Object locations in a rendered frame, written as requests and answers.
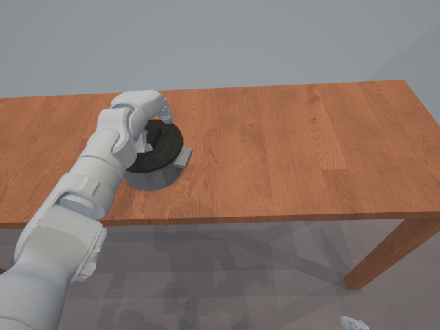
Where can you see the lid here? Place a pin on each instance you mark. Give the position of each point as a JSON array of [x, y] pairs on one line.
[[166, 150]]

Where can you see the knob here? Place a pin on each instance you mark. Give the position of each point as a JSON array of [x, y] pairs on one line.
[[154, 133]]

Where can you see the robot left upper arm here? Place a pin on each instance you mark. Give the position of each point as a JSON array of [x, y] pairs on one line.
[[65, 247]]

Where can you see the pot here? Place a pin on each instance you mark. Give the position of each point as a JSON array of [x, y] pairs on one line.
[[163, 177]]

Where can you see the robot left hand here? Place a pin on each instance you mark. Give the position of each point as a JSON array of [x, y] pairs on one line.
[[152, 103]]

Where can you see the table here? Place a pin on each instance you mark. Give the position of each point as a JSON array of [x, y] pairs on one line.
[[310, 152]]

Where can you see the left robot forearm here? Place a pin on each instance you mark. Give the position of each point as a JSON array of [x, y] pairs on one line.
[[89, 187]]

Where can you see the robot right hand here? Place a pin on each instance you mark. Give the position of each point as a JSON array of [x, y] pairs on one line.
[[352, 324]]

